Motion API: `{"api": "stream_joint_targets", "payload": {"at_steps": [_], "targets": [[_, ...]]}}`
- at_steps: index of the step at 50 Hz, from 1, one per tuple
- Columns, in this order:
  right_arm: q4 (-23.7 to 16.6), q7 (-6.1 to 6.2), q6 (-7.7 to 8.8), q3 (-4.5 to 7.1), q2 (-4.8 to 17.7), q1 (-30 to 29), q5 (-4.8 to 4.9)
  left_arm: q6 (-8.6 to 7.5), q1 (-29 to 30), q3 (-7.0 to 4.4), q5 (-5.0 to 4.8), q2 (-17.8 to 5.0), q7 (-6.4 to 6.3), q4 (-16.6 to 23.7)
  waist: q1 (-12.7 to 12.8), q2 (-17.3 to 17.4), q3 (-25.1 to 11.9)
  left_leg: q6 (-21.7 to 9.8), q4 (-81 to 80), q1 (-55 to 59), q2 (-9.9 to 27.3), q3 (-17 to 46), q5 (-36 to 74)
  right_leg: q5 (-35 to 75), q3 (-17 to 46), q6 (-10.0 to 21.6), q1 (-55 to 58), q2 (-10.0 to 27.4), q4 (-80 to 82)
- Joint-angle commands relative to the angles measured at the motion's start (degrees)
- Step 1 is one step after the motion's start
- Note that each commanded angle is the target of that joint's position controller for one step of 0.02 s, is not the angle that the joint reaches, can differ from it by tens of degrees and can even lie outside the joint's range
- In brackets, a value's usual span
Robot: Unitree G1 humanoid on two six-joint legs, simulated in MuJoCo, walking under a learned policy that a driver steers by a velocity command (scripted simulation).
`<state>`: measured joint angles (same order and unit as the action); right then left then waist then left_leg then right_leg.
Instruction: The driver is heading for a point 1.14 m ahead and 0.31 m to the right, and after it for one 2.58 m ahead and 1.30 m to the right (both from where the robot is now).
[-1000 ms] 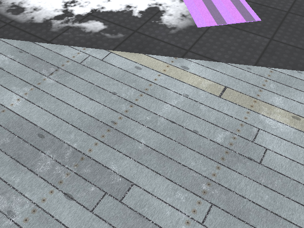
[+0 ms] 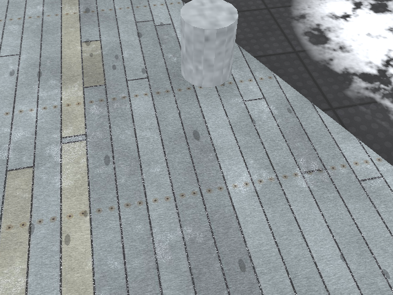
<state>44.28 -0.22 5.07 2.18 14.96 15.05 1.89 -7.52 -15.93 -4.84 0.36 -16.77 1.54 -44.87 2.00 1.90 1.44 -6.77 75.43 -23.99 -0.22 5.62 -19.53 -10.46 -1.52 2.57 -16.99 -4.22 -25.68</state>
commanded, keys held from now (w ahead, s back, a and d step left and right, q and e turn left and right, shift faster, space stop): w+shift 0.10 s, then w+e+shift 0.86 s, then w+shift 0.04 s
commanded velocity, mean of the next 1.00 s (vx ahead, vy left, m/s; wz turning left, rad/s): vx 1.00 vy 0.00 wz -0.58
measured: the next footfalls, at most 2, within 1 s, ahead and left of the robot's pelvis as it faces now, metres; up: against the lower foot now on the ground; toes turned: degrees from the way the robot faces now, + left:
left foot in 0.32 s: +0.50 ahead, +0.18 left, +0.00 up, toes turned -5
right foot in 0.78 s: +0.84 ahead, -0.15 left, +0.00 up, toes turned -31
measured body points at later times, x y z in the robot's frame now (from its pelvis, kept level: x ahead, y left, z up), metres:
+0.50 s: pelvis +0.44 +0.06 +0.00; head +0.45 +0.06 +0.45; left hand +0.61 +0.31 -0.10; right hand +0.44 -0.24 -0.11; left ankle +0.46 +0.18 -0.73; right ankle +0.40 -0.08 -0.62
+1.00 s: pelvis +0.84 -0.11 +0.00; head +0.84 -0.13 +0.45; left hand +1.01 +0.09 -0.12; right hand +0.89 -0.44 -0.05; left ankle +1.04 +0.01 -0.64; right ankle +0.81 -0.13 -0.73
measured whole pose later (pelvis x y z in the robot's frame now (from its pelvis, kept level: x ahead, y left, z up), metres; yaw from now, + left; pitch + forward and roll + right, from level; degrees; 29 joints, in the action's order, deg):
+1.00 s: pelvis +0.84 -0.11 +0.00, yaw -40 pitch -1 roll +0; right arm 33.9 0.2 8.2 0.7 14.7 1.9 -0.6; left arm -3.9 -26.6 -2.9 -1.0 -13.9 1.6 -42.1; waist 3.8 1.2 2.7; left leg 0.6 63.3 -37.5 5.3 10.0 -13.3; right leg -15.2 4.5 9.9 -11.2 -10.6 -28.3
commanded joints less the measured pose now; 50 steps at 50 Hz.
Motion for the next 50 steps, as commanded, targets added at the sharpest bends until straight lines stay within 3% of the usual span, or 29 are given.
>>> {"api": "stream_joint_targets", "payload": {"at_steps": [1, 3, 5, 7, 11, 13, 14, 15, 16, 17, 18, 19, 20, 21, 22, 24, 28, 32, 35, 37, 38, 39, 40, 41, 42, 43, 44, 47, 50], "targets": [[-6.33, -0.51, 0.93, -0.73, -0.39, -1.89, 0.45, -0.91, -2.59, 1.14, -0.29, 0.93, 0.77, 0.61, -2.34, -3.83, -0.65, -0.23, -3.40, -16.68, 6.77, 3.03, 1.37, -10.41, 24.10, 11.40, 11.55, 15.65, 16.16], [-7.99, -0.66, 0.82, -1.59, -1.10, -4.87, -0.53, -0.99, -3.24, 1.02, -1.40, -1.21, 0.50, -0.45, -3.24, -3.38, 3.21, 0.95, -7.39, -21.19, 8.82, 1.75, 4.40, -7.58, 22.05, 12.15, 7.82, 16.86, 18.46], [-9.83, -0.74, 1.18, -2.09, -0.24, -8.96, -1.61, -1.09, -4.32, 0.69, -1.23, -3.97, -0.14, -0.82, -2.82, -2.45, 5.36, 2.39, -13.12, -24.50, 9.92, 0.49, 12.49, -2.72, 18.49, 12.01, 6.45, 16.66, 20.09], [-12.21, -1.19, 1.98, -2.30, 0.72, -15.30, -2.37, -1.10, -6.26, 1.15, -1.97, -3.80, -0.58, -0.91, -0.88, -1.81, 6.69, 3.61, -24.39, -17.64, 8.62, -2.27, 21.81, 3.21, 12.97, 9.88, 1.36, 13.08, 21.08], [-14.86, -2.53, 3.46, -1.61, 2.51, -22.80, -0.83, -0.05, -12.74, 1.27, -3.05, -6.71, -1.36, -2.07, 1.71, -3.59, 6.53, 5.57, -40.08, -2.11, 2.94, -4.86, 27.73, 6.63, 11.47, 8.30, 2.77, 14.13, 21.66], [-14.56, -2.14, 3.71, 0.40, 6.46, -18.73, -0.46, 1.18, -13.85, 1.55, -2.21, -7.50, -1.61, -2.91, -1.60, -6.57, 2.72, 4.48, -43.27, 2.16, 0.44, -5.04, 21.27, 24.56, 11.85, 6.29, 11.82, 15.71, 12.48], [-13.37, -1.61, 3.62, 1.90, 9.10, -11.65, -0.20, 1.86, -13.96, 1.53, -1.12, -8.65, -1.52, -3.39, -6.08, -8.40, -2.53, 2.99, -42.90, 10.60, -1.47, -6.35, 16.33, 35.46, 10.70, 4.95, 12.78, 14.68, 2.17], [-11.22, -0.78, 3.09, 3.01, 10.73, 0.09, -0.07, 2.09, -11.79, 1.67, -0.11, -9.09, -1.51, -2.77, -13.20, -10.21, -8.70, 2.11, -39.87, 26.41, 1.06, -5.24, 14.80, 36.54, 9.59, 3.01, 4.07, 12.91, -12.73], [-8.81, 0.57, 2.08, 4.55, 16.62, 14.01, -0.99, 1.62, -12.18, 3.20, 2.10, -3.75, -1.68, -0.17, -16.56, -0.63, -21.09, 0.43, -37.94, 45.57, 15.40, 10.56, 4.72, 17.28, 7.96, 1.19, -8.60, 8.90, -35.46], [-7.08, -0.85, 2.19, 4.69, 19.62, 15.31, -3.12, 0.33, -23.39, 5.47, -2.62, 6.25, -1.28, 0.64, -8.70, 21.15, -33.46, -7.95, -53.31, 56.86, 27.14, 43.01, -19.62, -16.67, 11.75, 0.80, -22.58, 3.09, -53.97], [-6.28, -1.02, 2.20, 3.71, 12.61, 14.13, -2.26, 0.18, -16.89, 3.99, -5.48, 0.02, -1.98, 0.53, -10.43, 15.87, -25.12, -6.11, -61.11, 50.88, 24.84, 45.74, -28.38, -13.45, 11.67, 1.20, -30.00, 5.85, -60.54], [-5.20, -0.84, 2.28, 2.78, 8.73, 10.57, -1.36, 0.49, -8.41, 3.09, -5.58, -2.20, -2.47, 2.44, -10.80, 10.46, -13.39, -3.89, -60.22, 42.72, 23.32, 34.35, -20.39, -9.22, 9.10, 1.19, -34.95, 8.05, -61.62], [-4.68, -0.98, 2.27, 2.21, 6.84, 6.51, -1.82, 0.97, -4.74, 3.01, -4.22, -1.95, -2.62, 3.33, -8.55, 3.24, -8.66, -3.12, -59.63, 33.20, 21.93, 25.13, -8.34, -5.47, 8.33, 1.15, -32.46, 10.88, -59.12], [-3.86, -1.22, 2.42, 1.82, 4.50, 3.45, -2.81, 1.75, -2.87, 2.49, -3.01, -1.52, -2.31, 3.71, -6.10, 1.51, -4.83, -2.44, -60.54, 24.74, 18.89, 17.24, -1.03, -3.36, 8.32, 1.30, -28.60, 12.57, -55.72], [-2.90, -1.15, 2.61, 1.55, 2.60, 1.09, -3.51, 2.98, -4.46, 2.31, -3.26, 0.01, -1.59, 4.10, -3.16, 4.43, -3.62, -2.03, -61.49, 19.99, 17.77, 11.57, 2.45, -2.57, 9.07, 1.28, -25.34, 14.21, -54.09], [-1.45, -1.25, 2.76, 1.63, 1.03, -1.99, -2.26, 5.38, -3.60, 2.37, -3.70, 2.32, -0.86, 5.13, -0.99, 4.87, 0.18, -0.86, -64.13, 15.06, 16.84, 2.27, 8.67, -4.08, 8.51, 1.31, -24.93, 15.85, -51.37], [-0.86, -0.21, 3.04, 2.46, 4.71, -4.31, -2.91, 6.37, 1.43, 2.44, -2.16, 1.57, -0.07, 8.32, 0.67, 0.91, 5.45, -0.43, -67.31, 11.47, 14.60, -10.76, 17.60, 7.85, 6.68, 0.41, -27.86, 15.23, -42.93], [0.06, 0.81, 2.75, 3.28, 9.99, -0.18, -2.44, 5.43, 10.92, 2.41, -1.83, -0.76, 2.18, 11.20, -2.54, -4.13, 8.24, 1.81, -68.96, 18.03, 13.42, -18.73, 21.92, 18.45, -0.50, 2.62, -25.90, 12.56, -26.16], [0.01, 1.21, 1.25, 4.00, 14.68, 1.93, -2.53, 4.69, 12.76, 1.31, -2.62, -3.86, 3.42, 12.83, -1.29, -0.84, 5.34, 3.56, -61.20, 26.41, 13.84, -21.71, 57.62, 14.83, -8.55, 5.23, -17.94, 6.15, -19.97], [-1.00, 1.55, -0.43, 4.76, 17.99, 0.66, -2.13, 5.49, 1.92, -0.78, -3.62, -8.02, 3.26, 11.50, 6.10, 5.17, -1.61, 2.94, -44.20, 28.50, 15.87, -21.43, 83.15, 5.07, -10.75, 7.58, -5.09, 1.57, -22.12], [-2.35, 1.44, -0.69, 4.95, 18.42, -1.66, -1.63, 6.24, -11.01, -3.07, -3.35, -12.59, 2.73, 8.31, 12.30, 5.44, -7.79, 2.52, -28.56, 21.67, 15.55, -19.65, 83.02, 1.89, -8.69, 9.69, 11.91, 0.01, -21.16], [-2.48, 1.00, 0.01, 3.94, 14.62, -3.15, -1.17, 6.94, -20.11, -4.65, -3.74, -15.32, 1.28, 4.94, 15.78, -0.83, -8.83, 4.95, -4.94, 8.33, 8.76, -19.14, 51.07, 3.40, -1.83, 12.07, 27.44, 1.52, -15.23], [-5.88, 0.17, 2.60, 0.29, 1.91, 1.70, -3.06, 6.75, -14.82, -4.21, -2.57, -18.63, 1.13, 5.47, 4.65, -24.41, -6.76, 7.42, 20.07, -14.51, -3.73, -12.07, -12.92, 5.76, 21.11, 18.96, 35.95, 8.66, -11.09], [-10.26, -0.49, 5.59, -0.58, 3.89, 3.19, -0.85, 4.88, -11.48, -2.74, -0.61, -15.29, 1.46, 9.20, 2.16, -22.39, -20.42, 4.81, 23.34, -25.12, -4.55, 2.55, -11.83, -23.01, 51.72, 26.89, 42.31, 18.58, 5.73], [-11.32, -0.48, 6.83, 0.54, 9.66, -6.03, 0.53, 3.58, -11.97, -2.21, -0.67, -10.85, 1.51, 9.60, 5.07, -11.14, -13.51, 2.38, 17.58, -26.57, -1.43, 4.02, -5.33, -27.96, 53.66, 21.93, 35.90, 18.80, 13.28], [-12.27, -0.10, 6.86, 0.57, 8.78, -8.41, 0.91, 2.41, -10.16, -1.70, -0.62, -9.14, 1.96, 8.88, 1.53, -0.82, -6.44, 1.92, 11.09, -25.73, 0.21, 3.47, -1.69, -25.66, 50.75, 19.69, 26.27, 18.00, 13.92], [-11.21, 0.41, 6.18, 0.40, 7.69, -7.19, -0.41, 1.69, -6.39, -1.21, -0.82, -7.86, 2.19, 9.43, -1.77, 5.08, -3.70, 2.70, 6.40, -21.04, 2.55, 4.12, 0.31, -20.32, 46.08, 18.49, 17.18, 16.27, 12.31], [-10.12, 0.53, 3.17, 1.28, 7.81, -4.06, -1.98, 1.74, -0.46, -0.65, -1.16, -6.58, 0.60, 10.49, -6.09, 2.46, 0.84, 6.74, -5.57, -12.46, 5.32, 3.84, 2.30, -10.39, 32.63, 17.51, 0.94, 9.18, 12.81], [-12.92, 0.83, 2.52, 0.00, 4.19, -13.13, -3.63, 2.22, -2.55, 0.10, -1.84, -4.55, -1.82, 9.01, -2.46, 0.65, 4.34, 9.56, -21.98, -9.25, 4.95, -1.73, 14.82, 1.97, 21.35, 15.64, -6.58, 4.74, 12.52]]}}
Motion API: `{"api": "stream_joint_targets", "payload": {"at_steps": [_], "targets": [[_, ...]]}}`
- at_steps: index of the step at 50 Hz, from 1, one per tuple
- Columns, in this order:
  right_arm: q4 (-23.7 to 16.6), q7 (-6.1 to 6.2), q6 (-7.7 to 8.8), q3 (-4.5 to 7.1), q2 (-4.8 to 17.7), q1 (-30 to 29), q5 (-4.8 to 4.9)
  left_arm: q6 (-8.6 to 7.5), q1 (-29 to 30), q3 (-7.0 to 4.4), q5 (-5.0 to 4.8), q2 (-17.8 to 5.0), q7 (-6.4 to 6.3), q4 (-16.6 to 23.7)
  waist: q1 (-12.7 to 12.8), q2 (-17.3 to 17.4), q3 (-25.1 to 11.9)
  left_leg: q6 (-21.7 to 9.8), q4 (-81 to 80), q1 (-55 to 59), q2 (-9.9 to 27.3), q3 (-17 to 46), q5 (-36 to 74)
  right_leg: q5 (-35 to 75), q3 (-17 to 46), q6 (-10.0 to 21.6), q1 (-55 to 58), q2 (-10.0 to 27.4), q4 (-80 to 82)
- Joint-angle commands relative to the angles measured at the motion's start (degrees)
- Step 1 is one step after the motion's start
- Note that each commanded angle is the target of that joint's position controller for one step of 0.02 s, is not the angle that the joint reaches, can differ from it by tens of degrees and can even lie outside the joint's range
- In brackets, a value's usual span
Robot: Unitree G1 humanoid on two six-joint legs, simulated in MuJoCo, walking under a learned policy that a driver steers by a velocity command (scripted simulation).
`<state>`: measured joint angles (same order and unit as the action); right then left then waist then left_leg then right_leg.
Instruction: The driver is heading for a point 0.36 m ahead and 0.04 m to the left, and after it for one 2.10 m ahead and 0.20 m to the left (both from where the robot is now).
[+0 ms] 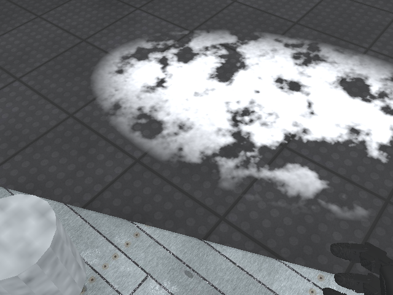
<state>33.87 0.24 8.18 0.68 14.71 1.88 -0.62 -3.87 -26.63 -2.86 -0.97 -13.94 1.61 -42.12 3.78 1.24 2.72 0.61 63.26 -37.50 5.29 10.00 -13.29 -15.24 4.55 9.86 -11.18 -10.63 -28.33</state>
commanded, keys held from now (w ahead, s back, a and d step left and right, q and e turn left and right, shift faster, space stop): w+shift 0.14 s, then shift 0.86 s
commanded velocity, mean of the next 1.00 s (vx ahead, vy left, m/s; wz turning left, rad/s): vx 0.37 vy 0.00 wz -0.19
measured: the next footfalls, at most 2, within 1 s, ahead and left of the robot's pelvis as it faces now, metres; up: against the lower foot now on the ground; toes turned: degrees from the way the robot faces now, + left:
left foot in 0.22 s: +0.44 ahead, +0.17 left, +0.00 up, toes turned -8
right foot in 0.64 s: +0.53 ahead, -0.07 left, +0.00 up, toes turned -7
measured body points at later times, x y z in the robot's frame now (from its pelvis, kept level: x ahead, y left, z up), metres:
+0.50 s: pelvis +0.36 +0.08 +0.01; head +0.41 +0.07 +0.46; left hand +0.59 +0.30 -0.08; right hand +0.36 -0.19 -0.12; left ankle +0.40 +0.18 -0.73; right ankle +0.43 -0.07 -0.69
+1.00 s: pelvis +0.46 +0.04 +0.00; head +0.47 +0.03 +0.45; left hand +0.65 +0.25 -0.11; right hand +0.48 -0.22 -0.14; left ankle +0.40 +0.18 -0.73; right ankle +0.49 -0.06 -0.73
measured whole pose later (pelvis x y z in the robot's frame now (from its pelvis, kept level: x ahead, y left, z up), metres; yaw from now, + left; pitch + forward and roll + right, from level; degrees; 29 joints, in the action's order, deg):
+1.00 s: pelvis +0.46 +0.04 +0.00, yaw -9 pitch +0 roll +0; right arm 52.5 1.7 -2.0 0.7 13.6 13.5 -0.8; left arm 0.2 -7.4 -1.6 0.4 -11.4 -0.1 -44.5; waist -0.5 0.6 0.7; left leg 0.9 27.4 -6.5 0.9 -1.2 -21.4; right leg -11.6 1.4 2.2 -19.3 -2.3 -30.5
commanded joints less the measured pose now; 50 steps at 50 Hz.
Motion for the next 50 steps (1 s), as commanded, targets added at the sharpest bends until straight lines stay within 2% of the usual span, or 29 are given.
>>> {"api": "stream_joint_targets", "payload": {"at_steps": [1, 3, 5, 7, 8, 9, 10, 11, 12, 13, 14, 15, 16, 17, 18, 20, 22, 24, 27, 29, 31, 32, 33, 34, 35, 37, 39, 44, 50], "targets": [[-3.14, 0.09, -0.58, 0.94, 2.80, -2.48, -1.42, -1.07, 7.36, -1.77, -0.58, -7.05, -2.41, 5.35, -2.61, -0.71, 3.00, 2.42, -16.12, 6.94, -1.24, -7.57, 16.18, 8.73, 11.78, 6.58, -13.75, 9.37, 13.91], [-4.19, -0.55, -0.23, 0.52, 1.35, -6.14, -0.67, -0.83, 3.88, -1.76, -0.72, -7.00, -2.27, 3.58, 1.21, -3.46, 1.81, 2.39, -24.53, 13.56, -3.20, -9.84, 25.70, 6.30, 10.64, 4.57, -14.77, 9.70, 14.26], [-5.39, -0.96, 0.18, 1.40, 3.51, -8.79, 0.95, -0.87, 1.40, -1.90, -1.22, -7.34, -1.85, 2.23, 3.47, -5.34, 1.91, 1.87, -29.99, 12.57, -3.73, -9.09, 26.04, 4.05, 13.08, 4.41, -8.64, 12.23, 13.11], [-5.86, -1.51, 0.57, 2.34, 5.64, -10.13, 1.67, -0.30, -0.25, -1.98, -1.25, -7.53, -2.04, 0.65, 3.86, -6.36, 2.68, 0.52, -33.97, 8.44, -3.19, -7.97, 23.01, 7.92, 15.59, 3.97, 1.44, 15.30, 10.86], [-5.73, -1.80, 0.83, 2.82, 6.52, -9.05, 1.41, 0.40, -0.74, -2.19, -0.98, -7.84, -2.37, -0.15, 3.08, -6.85, 3.03, -0.45, -35.61, 7.20, -3.65, -8.41, 20.71, 16.06, 15.86, 3.18, 6.66, 16.37, 8.67], [-5.11, -1.79, 1.12, 3.62, 7.70, -5.85, 0.80, 1.06, -0.52, -2.50, -0.45, -8.77, -2.71, -0.49, 1.28, -7.81, 1.28, -1.71, -36.15, 8.99, -5.45, -9.82, 17.54, 30.75, 15.54, 1.90, 11.18, 16.72, 4.21], [-3.56, -1.79, 1.42, 4.76, 9.38, 0.60, 0.15, 1.60, 0.79, -2.74, 0.19, -9.70, -2.74, -0.39, -2.53, -8.84, -3.20, -3.51, -36.48, 15.10, -7.21, -11.50, 16.86, 45.17, 14.57, 0.11, 13.97, 16.04, -4.03], [-1.92, -1.81, 1.45, 5.18, 10.76, 10.10, -0.38, 1.77, 4.55, -2.65, 0.81, -10.11, -2.44, 0.98, -8.22, -9.62, -9.85, -5.73, -35.10, 27.59, -4.33, -10.22, 23.41, 49.13, 12.59, -2.62, 10.23, 14.18, -15.79], [-0.20, -1.82, 1.30, 5.46, 14.45, 21.01, -1.73, 1.32, 3.06, -1.35, 2.30, -5.53, -2.15, 2.71, -10.05, 1.12, -21.48, -10.62, -27.53, 49.91, 6.62, 1.54, 38.60, 29.34, 10.34, -5.34, -4.33, 9.13, -36.82], [4.50, -3.13, 1.06, 5.74, 14.19, 25.81, -1.08, 0.47, -9.80, 0.39, -0.91, -0.99, -1.42, -0.70, -6.71, 26.55, -33.00, -23.06, -34.96, 68.48, 20.77, 30.83, 35.70, -18.84, 8.78, -9.79, -21.94, -0.50, -58.85], [3.43, -3.29, 0.06, 5.23, 10.16, 25.18, 0.29, 0.73, -7.52, -0.36, -1.72, -6.54, -1.56, -1.38, -9.01, 15.17, -31.47, -20.35, -38.40, 66.06, 18.65, 32.86, 21.03, -17.93, 11.74, -10.14, -26.48, 3.91, -61.98], [2.47, -2.66, -0.77, 4.28, 6.83, 19.69, 0.51, 0.95, 4.13, -0.85, -1.89, -8.57, -1.73, 1.82, -10.19, 7.74, -20.34, -17.22, -38.33, 57.15, 15.71, 21.22, 24.29, -15.94, 8.72, -10.56, -28.99, 6.69, -59.72], [2.71, -2.51, -1.07, 3.54, 6.38, 15.18, 0.31, 0.91, 11.53, -0.59, -0.68, -8.58, -2.05, 4.12, -8.44, -1.33, -11.49, -15.26, -39.65, 44.57, 13.22, 13.61, 34.91, -14.20, 5.90, -10.76, -27.71, 8.57, -54.75], [3.44, -2.33, -0.79, 3.27, 6.23, 14.00, 0.12, 0.79, 14.47, -0.87, 0.57, -8.01, -2.24, 5.33, -6.85, -2.16, -7.89, -14.59, -39.92, 37.61, 11.40, 9.61, 42.58, -12.80, 4.90, -10.62, -26.55, 10.29, -49.46], [4.49, -2.22, -0.60, 3.05, 6.11, 13.82, -0.54, 0.95, 12.94, -0.80, 0.95, -6.74, -2.08, 5.17, -4.70, -0.77, -6.56, -13.96, -41.15, 32.97, 9.94, 6.71, 47.83, -12.28, 4.27, -10.48, -23.20, 11.56, -45.50], [6.18, -2.34, -0.36, 2.55, 5.35, 11.81, -0.28, 1.68, 9.70, -0.17, 0.71, -4.05, -2.31, 4.10, -1.83, 1.75, -6.70, -14.09, -43.64, 28.69, 8.22, 2.56, 50.78, -10.74, 2.63, -10.77, -19.51, 13.34, -34.60], [7.64, -2.02, -0.84, 3.13, 7.55, 10.62, -0.09, 1.98, 10.55, 0.54, 1.06, -2.40, -2.70, 4.00, -1.27, 2.74, -8.50, -14.56, -44.53, 26.58, 7.51, -1.09, 56.25, -4.23, 0.41, -11.20, -15.42, 13.24, -24.41], [8.52, -1.37, -2.02, 3.78, 9.78, 9.67, 0.49, 2.10, 11.71, 0.78, 1.08, -2.64, -2.56, 3.44, -1.59, 3.86, -10.54, -13.48, -45.35, 24.86, 5.68, -5.44, 53.28, 5.75, -1.32, -11.06, -9.75, 12.27, -16.91], [10.18, -0.72, -3.36, 3.10, 8.64, 10.85, 0.89, 2.39, 16.82, 0.55, 1.35, -3.38, -1.82, 4.74, -3.14, 3.81, -10.33, -12.06, -45.19, 25.77, 4.65, -7.23, 45.53, 13.58, -1.59, -10.13, -6.47, 11.50, -10.91], [10.97, -0.88, -4.09, 2.69, 8.00, 10.74, 0.67, 2.40, 17.28, 0.22, 1.81, -4.24, -1.42, 5.00, -2.64, 4.04, -8.87, -11.66, -43.72, 24.65, 4.85, -6.93, 40.38, 13.46, -1.99, -9.03, -3.94, 11.27, -8.86], [11.76, -0.53, -4.73, 2.17, 7.04, 10.06, 1.38, 2.10, 16.60, -0.26, 2.53, -4.97, -1.43, 4.79, -1.63, 3.87, -7.18, -9.39, -39.96, 24.53, 3.08, -6.77, 31.74, 17.36, -2.39, -7.06, -0.51, 11.21, -0.18], [12.47, -0.26, -4.86, 1.75, 5.84, 12.75, 0.70, 1.96, 16.85, -0.76, 2.87, -7.13, -1.70, 5.31, -2.63, 0.14, -7.98, -6.43, -37.06, 24.01, 0.51, -7.23, 23.21, 33.44, 1.67, -5.47, 3.20, 14.95, 2.72], [13.45, -0.16, -4.80, 1.41, 4.99, 19.87, -0.46, 2.34, 19.27, -0.85, 3.18, -8.93, -2.05, 6.64, -7.13, -6.07, -10.56, -3.60, -35.03, 20.95, -2.94, -8.27, 7.48, 44.15, 7.05, -1.13, 8.30, 20.54, 0.49], [14.80, 0.19, -5.37, 0.69, 2.84, 22.56, -0.58, 2.97, 20.63, -0.03, 3.01, -5.49, -2.05, 6.59, -7.55, -10.54, -12.06, -1.55, -34.81, 21.46, -3.76, -9.27, -3.91, 38.42, 9.11, 2.20, 7.37, 22.15, 0.76], [14.59, 0.42, -6.24, 0.68, 3.74, 20.49, -0.66, 3.34, 22.25, 0.40, 2.23, -3.48, -1.70, 6.60, -7.08, -9.78, -9.89, -0.80, -36.84, 21.88, -3.67, -9.49, -4.76, 29.20, 9.19, 1.44, 4.39, 20.17, 1.35], [14.68, 0.85, -7.92, 1.16, 5.45, 17.20, -0.62, 3.68, 22.50, 0.25, 1.54, -3.96, -1.02, 6.20, -5.70, -5.39, -6.23, -0.98, -37.92, 21.57, -4.17, -10.36, -3.26, 18.41, 7.32, -1.66, 0.42, 16.82, 2.31], [14.59, 1.02, -9.12, 1.04, 5.15, 16.41, -0.79, 3.30, 22.32, -0.07, 1.68, -4.94, -0.83, 5.59, -5.63, -4.85, -5.66, -1.27, -38.62, 23.16, -3.77, -9.92, -1.40, 17.86, 6.81, -2.88, -0.81, 16.07, 2.66], [15.61, 1.47, -9.49, 1.09, 4.86, 15.31, -0.33, 2.80, 20.81, -0.09, 1.49, -3.81, -1.36, 3.23, -4.86, -3.58, -8.32, -0.86, -38.28, 25.73, -3.01, -9.41, 4.41, 27.46, 5.22, -2.49, 2.67, 15.10, 0.43], [17.94, 1.83, -10.01, 1.14, 3.80, 15.23, -0.10, 3.48, 20.93, -0.59, 1.17, -3.95, -2.23, 0.49, -4.66, -2.17, -7.24, -0.92, -39.11, 25.81, -3.20, -9.78, 4.49, 24.22, 4.20, -2.54, 2.94, 14.25, 1.25]]}}
Keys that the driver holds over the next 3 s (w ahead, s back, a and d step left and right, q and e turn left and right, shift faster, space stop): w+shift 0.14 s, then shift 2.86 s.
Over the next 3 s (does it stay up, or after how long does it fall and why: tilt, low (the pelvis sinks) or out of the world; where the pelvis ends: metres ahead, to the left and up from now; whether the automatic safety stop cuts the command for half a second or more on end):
stays up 0.46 0.05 0.01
